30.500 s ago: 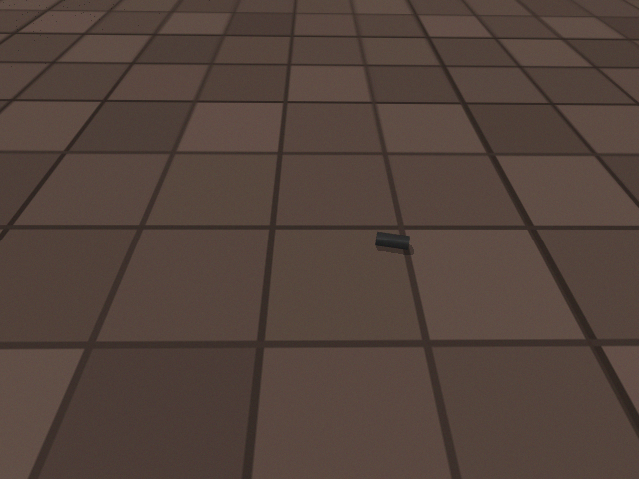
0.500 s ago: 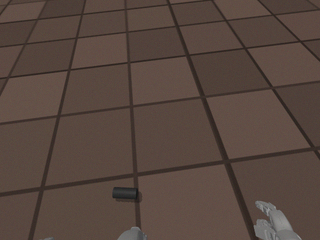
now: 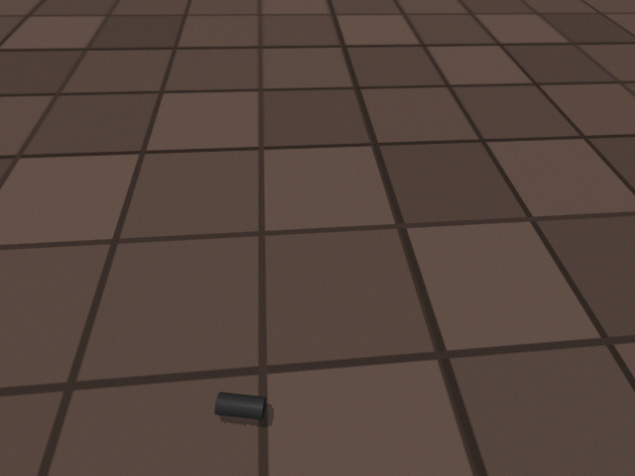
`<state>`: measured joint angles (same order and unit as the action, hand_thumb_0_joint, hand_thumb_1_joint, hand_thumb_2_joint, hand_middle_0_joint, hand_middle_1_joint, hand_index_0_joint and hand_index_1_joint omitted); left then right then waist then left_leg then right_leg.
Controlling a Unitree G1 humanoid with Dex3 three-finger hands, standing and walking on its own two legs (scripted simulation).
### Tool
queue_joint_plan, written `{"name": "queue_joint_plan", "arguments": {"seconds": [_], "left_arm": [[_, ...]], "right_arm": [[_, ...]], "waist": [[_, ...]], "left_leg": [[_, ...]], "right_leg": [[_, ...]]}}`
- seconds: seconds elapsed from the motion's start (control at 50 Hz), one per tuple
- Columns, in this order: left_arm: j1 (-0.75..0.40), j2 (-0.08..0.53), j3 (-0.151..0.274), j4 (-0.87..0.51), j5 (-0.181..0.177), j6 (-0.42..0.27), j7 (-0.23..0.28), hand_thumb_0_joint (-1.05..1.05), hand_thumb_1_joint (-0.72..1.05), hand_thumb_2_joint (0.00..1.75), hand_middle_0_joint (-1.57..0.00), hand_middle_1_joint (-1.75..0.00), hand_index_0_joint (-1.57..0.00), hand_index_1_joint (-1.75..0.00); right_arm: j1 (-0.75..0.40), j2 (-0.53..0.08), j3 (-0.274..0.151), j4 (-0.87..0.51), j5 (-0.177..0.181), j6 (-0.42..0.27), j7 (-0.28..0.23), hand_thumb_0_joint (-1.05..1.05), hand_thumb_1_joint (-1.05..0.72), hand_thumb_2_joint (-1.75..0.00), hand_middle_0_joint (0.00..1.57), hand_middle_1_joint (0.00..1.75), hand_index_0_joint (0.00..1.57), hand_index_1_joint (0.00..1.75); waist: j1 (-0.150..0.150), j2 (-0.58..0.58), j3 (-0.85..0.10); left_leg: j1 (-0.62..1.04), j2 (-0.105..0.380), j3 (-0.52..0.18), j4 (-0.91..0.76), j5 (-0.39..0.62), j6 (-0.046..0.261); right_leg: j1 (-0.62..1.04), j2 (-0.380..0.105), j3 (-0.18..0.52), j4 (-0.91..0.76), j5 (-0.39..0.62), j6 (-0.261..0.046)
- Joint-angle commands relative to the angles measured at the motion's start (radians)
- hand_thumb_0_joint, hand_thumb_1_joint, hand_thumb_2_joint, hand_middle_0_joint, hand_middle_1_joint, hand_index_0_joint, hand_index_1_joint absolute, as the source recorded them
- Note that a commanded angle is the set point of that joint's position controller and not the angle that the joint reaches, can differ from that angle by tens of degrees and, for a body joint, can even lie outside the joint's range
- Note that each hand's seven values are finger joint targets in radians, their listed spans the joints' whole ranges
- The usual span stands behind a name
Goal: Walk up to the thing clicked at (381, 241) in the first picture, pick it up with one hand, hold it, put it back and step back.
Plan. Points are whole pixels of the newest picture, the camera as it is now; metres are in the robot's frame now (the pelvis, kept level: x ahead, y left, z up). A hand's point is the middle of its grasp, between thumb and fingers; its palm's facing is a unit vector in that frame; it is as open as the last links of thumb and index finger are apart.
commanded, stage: walk up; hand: left
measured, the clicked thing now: (241, 405) +0.46 +0.21 -0.73
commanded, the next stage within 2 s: none
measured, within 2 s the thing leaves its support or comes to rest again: neither
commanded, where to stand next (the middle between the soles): +0.04 +0.01 m, yaw -5 degrees
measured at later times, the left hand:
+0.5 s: hand out of the picture +0.05 +0.28 -0.15, palm faces -0.02 -0.92 -0.38, open 7.4 cm
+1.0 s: hand out of the picture +0.05 +0.28 -0.17, palm faces -0.01 -0.92 -0.39, open 7.4 cm
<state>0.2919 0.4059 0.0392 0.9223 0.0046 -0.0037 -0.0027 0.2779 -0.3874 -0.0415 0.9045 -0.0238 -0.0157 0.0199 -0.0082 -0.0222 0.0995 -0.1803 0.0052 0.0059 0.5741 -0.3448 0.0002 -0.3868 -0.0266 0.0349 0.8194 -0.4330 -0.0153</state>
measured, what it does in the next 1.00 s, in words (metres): steps on the spot: right foot, then right foot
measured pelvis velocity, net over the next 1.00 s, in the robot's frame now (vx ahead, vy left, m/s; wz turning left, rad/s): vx -0.03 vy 0.00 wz -0.01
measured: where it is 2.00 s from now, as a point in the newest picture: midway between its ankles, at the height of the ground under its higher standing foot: outside the picture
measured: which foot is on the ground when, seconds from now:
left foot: down 0.00-0.62, up 0.64-0.92, down 0.94-1.00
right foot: up 0.00-0.04, down 0.06-0.34, up 0.36-0.52, down 0.54-0.96, up 0.98-1.00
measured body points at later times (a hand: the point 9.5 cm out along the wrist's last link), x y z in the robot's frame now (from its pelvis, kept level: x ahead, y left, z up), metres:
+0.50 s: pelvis -0.04 +0.00 -0.01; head -0.02 +0.01 +0.44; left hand +0.05 +0.33 -0.12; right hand +0.02 -0.30 -0.13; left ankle -0.06 +0.13 -0.73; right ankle -0.01 -0.12 -0.72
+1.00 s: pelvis -0.03 +0.00 -0.02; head +0.03 +0.01 +0.43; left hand +0.05 +0.32 -0.14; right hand +0.09 -0.31 -0.13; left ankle +0.07 +0.12 -0.73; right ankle -0.03 -0.12 -0.71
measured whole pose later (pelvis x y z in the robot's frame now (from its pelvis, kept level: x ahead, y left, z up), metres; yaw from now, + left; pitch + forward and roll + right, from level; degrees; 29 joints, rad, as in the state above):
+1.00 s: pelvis -0.03 +0.00 -0.02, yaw -1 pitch -4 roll +1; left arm 0.17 0.40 0.03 0.88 -0.01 0.05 0.02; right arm 0.11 -0.39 -0.05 0.88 -0.01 0.02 0.00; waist 0.03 -0.02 0.20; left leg -0.41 -0.01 0.01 0.69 -0.20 0.02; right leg -0.35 0.01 0.05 0.90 -0.52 -0.01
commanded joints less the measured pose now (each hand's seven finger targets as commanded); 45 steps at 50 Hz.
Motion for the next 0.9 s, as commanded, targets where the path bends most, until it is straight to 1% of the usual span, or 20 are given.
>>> {"name": "queue_joint_plan", "arguments": {"seconds": [0.0,0.04,0.08,0.1,0.18,0.26,0.28,0.3,0.32,0.34,0.4,0.5,0.54,0.58,0.6,0.64,0.7,0.78,0.82,0.88], "left_arm": [[-0.029,0.172,0.059,-0.06,-0.003,-0.03,0.025,0.0,0.9,0.9,-0.2,-0.3,-0.2,-0.3],[-0.048,0.247,0.073,-0.069,0.001,-0.028,0.031,0.0,0.9,0.9,-0.2,-0.3,-0.2,-0.3],[-0.061,0.314,0.082,-0.091,-0.01,-0.018,0.031,0.0,0.9,0.9,-0.2,-0.3,-0.2,-0.3],[-0.072,0.306,0.081,-0.102,0.004,-0.019,0.035,0.0,0.9,0.9,-0.2,-0.3,-0.2,-0.3],[-0.182,0.226,0.066,-0.119,0.03,-0.015,0.05,0.0,0.9,0.9,-0.2,-0.3,-0.2,-0.3],[-0.197,0.23,0.062,-0.107,0.031,0.01,0.024,0.0,0.9,0.9,-0.2,-0.3,-0.2,-0.3],[-0.165,0.18,0.049,-0.094,0.016,0.022,0.021,0.0,0.9,0.9,-0.2,-0.3,-0.2,-0.3],[-0.131,0.109,0.03,-0.09,0.001,0.025,0.017,0.0,0.9,0.9,-0.2,-0.3,-0.2,-0.3],[-0.219,0.182,0.055,-0.083,0.003,0.023,0.03,0.0,0.9,0.9,-0.2,-0.3,-0.2,-0.3],[-0.251,0.214,0.068,-0.07,0.012,0.02,0.029,0.0,0.9,0.9,-0.2,-0.3,-0.2,-0.3],[-0.175,0.168,0.06,-0.036,-0.005,0.007,0.005,0.0,0.9,0.9,-0.2,-0.3,-0.2,-0.3],[-0.191,0.187,0.076,-0.055,0.037,-0.027,-0.036,0.0,0.9,0.9,-0.2,-0.3,-0.2,-0.3],[-0.147,0.178,0.076,-0.029,0.04,-0.04,-0.035,0.0,0.9,0.9,-0.2,-0.3,-0.2,-0.3],[-0.046,0.231,0.092,-0.017,0.038,-0.047,-0.036,0.0,0.9,0.9,-0.2,-0.3,-0.2,-0.3],[0.031,0.275,0.101,-0.01,0.037,-0.056,-0.034,0.0,0.9,0.9,-0.2,-0.3,-0.2,-0.3],[0.068,0.302,0.108,-0.03,0.029,-0.063,-0.026,0.0,0.9,0.9,-0.2,-0.3,-0.2,-0.3],[0.043,0.274,0.088,-0.046,0.015,-0.084,-0.006,0.0,0.9,0.9,-0.2,-0.3,-0.2,-0.3],[-0.102,0.213,0.044,-0.08,-0.003,-0.063,0.025,0.0,0.9,0.9,-0.2,-0.3,-0.2,-0.3],[-0.134,0.225,0.046,-0.117,-0.004,-0.025,0.03,0.0,0.9,0.9,-0.2,-0.3,-0.2,-0.3],[-0.138,0.224,0.048,-0.13,-0.011,0.011,0.028,0.0,0.9,0.9,-0.2,-0.3,-0.2,-0.3]], "right_arm": [[-0.1,-0.239,-0.053,-0.088,0.034,0.012,-0.037,0.0,-0.9,-0.9,0.2,0.3,0.2,0.3],[-0.108,-0.201,-0.047,-0.1,0.056,0.034,-0.042,0.0,-0.9,-0.9,0.2,0.3,0.2,0.3],[-0.091,-0.173,-0.047,-0.095,0.061,0.059,-0.057,0.0,-0.9,-0.9,0.2,0.3,0.2,0.3],[-0.084,-0.189,-0.057,-0.088,0.048,0.071,-0.062,0.0,-0.9,-0.9,0.2,0.3,0.2,0.3],[-0.019,-0.187,-0.055,-0.049,0.05,0.052,-0.05,0.0,-0.9,-0.9,0.2,0.3,0.2,0.3],[0.033,-0.167,-0.055,0.02,0.004,0.018,-0.03,0.0,-0.9,-0.9,0.2,0.3,0.2,0.3],[0.006,-0.174,-0.057,0.028,-0.014,0.007,-0.035,0.0,-0.9,-0.9,0.2,0.3,0.2,0.3],[-0.073,-0.251,-0.069,-0.006,-0.039,0.0,-0.041,0.0,-0.9,-0.9,0.2,0.3,0.2,0.3],[-0.157,-0.36,-0.08,-0.036,-0.016,-0.003,-0.037,0.0,-0.9,-0.9,0.2,0.3,0.2,0.3],[-0.206,-0.336,-0.077,-0.038,-0.011,-0.014,-0.037,0.0,-0.9,-0.9,0.2,0.3,0.2,0.3],[-0.201,-0.252,-0.052,-0.029,-0.011,-0.051,-0.044,0.0,-0.9,-0.9,0.2,0.3,0.2,0.3],[-0.035,-0.316,-0.094,-0.018,-0.019,-0.039,-0.013,0.0,-0.9,-0.9,0.2,0.3,0.2,0.3],[-0.046,-0.284,-0.083,-0.036,-0.007,-0.033,-0.009,0.0,-0.9,-0.9,0.2,0.3,0.2,0.3],[-0.112,-0.228,-0.061,-0.08,0.008,-0.038,-0.009,0.0,-0.9,-0.9,0.2,0.3,0.2,0.3],[-0.138,-0.196,-0.053,-0.097,0.011,-0.04,-0.008,0.0,-0.9,-0.9,0.2,0.3,0.2,0.3],[-0.126,-0.218,-0.053,-0.099,0.005,-0.046,-0.022,0.0,-0.9,-0.9,0.2,0.3,0.2,0.3],[-0.084,-0.206,-0.055,-0.085,0.001,-0.041,-0.008,0.0,-0.9,-0.9,0.2,0.3,0.2,0.3],[-0.029,-0.154,-0.041,-0.032,0.029,0.0,-0.023,0.0,-0.9,-0.9,0.2,0.3,0.2,0.3],[-0.024,-0.17,-0.043,-0.033,0.035,0.018,-0.036,0.0,-0.9,-0.9,0.2,0.3,0.2,0.3],[-0.017,-0.185,-0.054,-0.043,0.03,0.016,-0.042,0.0,-0.9,-0.9,0.2,0.3,0.2,0.3]], "waist": [[0.028,0.225,-0.072],[0.027,0.068,-0.113],[0.045,-0.19,-0.152],[0.038,-0.149,-0.157],[-0.001,-0.133,-0.218],[-0.009,-0.148,-0.199],[-0.001,-0.062,-0.149],[0.031,0.155,-0.08],[-0.001,0.198,0.0],[0.006,0.126,0.064],[0.042,0.106,-0.044],[-0.026,0.182,-0.038],[0.001,0.123,-0.033],[0.053,-0.012,-0.043],[0.082,-0.13,-0.047],[0.102,-0.089,0.002],[0.055,-0.041,-0.002],[-0.007,-0.101,-0.041],[-0.007,-0.163,-0.055],[-0.03,-0.118,-0.128]], "left_leg": [[-0.059,0.168,-0.09,0.039,0.717,0.137],[-0.121,0.084,-0.054,0.148,0.501,0.063],[-0.186,-0.093,-0.016,0.488,-0.218,0.026],[-0.178,-0.075,-0.11,0.635,-0.33,0.028],[-0.19,-0.02,-0.1,0.505,-0.181,0.011],[0.001,-0.024,0.029,-0.102,-0.052,0.003],[0.07,-0.009,-0.053,-0.216,-0.014,0.013],[0.049,0.207,-0.403,-0.31,-0.093,0.077],[-0.221,0.382,-0.565,-0.324,-0.096,0.202],[-0.342,0.391,-0.537,-0.333,-0.068,0.244],[-0.079,0.25,-0.248,-0.175,0.285,0.167],[0.047,0.246,-0.29,-0.213,-0.144,0.209],[0.001,0.205,-0.232,-0.136,-0.036,0.174],[-0.227,0.089,-0.121,0.022,-0.163,0.102],[-0.408,-0.028,0.014,0.243,-0.147,0.051],[-0.509,-0.01,-0.085,0.404,-0.238,0.053],[-0.467,0.048,-0.117,0.374,-0.156,0.042],[-0.14,0.006,-0.039,0.248,-0.021,0.015],[-0.135,-0.028,0.009,0.222,0.016,0.02],[-0.045,-0.046,0.044,-0.004,0.269,0.034]], "right_leg": [[0.153,0.029,-0.085,-0.239,0.253,-0.001],[0.214,-0.074,0.037,-0.257,0.737,-0.038],[0.184,-0.372,0.38,-0.394,1.036,-0.278],[0.149,-0.392,0.42,-0.382,0.989,-0.306],[0.166,-0.229,0.176,-0.319,0.571,-0.211],[0.077,-0.176,0.156,-0.271,0.023,-0.158],[-0.03,-0.136,0.138,-0.176,0.012,-0.107],[-0.187,-0.031,0.076,-0.009,-0.017,-0.031],[-0.117,0.016,0.078,0.047,-0.159,-0.004],[-0.026,0.003,0.13,0.118,-0.125,-0.011],[-0.011,0.008,0.075,0.005,0.002,-0.012],[0.013,0.034,-0.055,-0.213,-0.083,-0.032],[0.111,0.045,-0.043,-0.343,0.015,-0.055],[0.271,-0.063,0.187,-0.392,-0.099,-0.116],[0.421,-0.202,0.43,-0.521,-0.153,-0.186],[0.415,-0.338,0.531,-0.56,0.018,-0.292],[0.387,-0.291,0.368,-0.516,0.3,-0.24],[0.14,-0.206,0.087,-0.351,1.03,-0.148],[0.121,-0.182,0.069,-0.285,1.027,-0.149],[0.11,-0.119,0.033,-0.137,0.706,-0.093]]}}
